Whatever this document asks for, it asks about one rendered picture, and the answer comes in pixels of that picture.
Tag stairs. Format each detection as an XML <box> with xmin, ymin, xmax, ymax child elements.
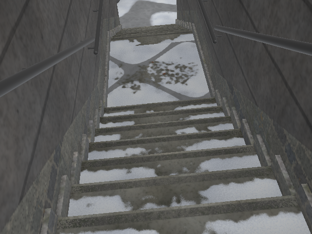
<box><xmin>112</xmin><ymin>23</ymin><xmax>189</xmax><ymax>38</ymax></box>
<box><xmin>56</xmin><ymin>97</ymin><xmax>311</xmax><ymax>234</ymax></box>

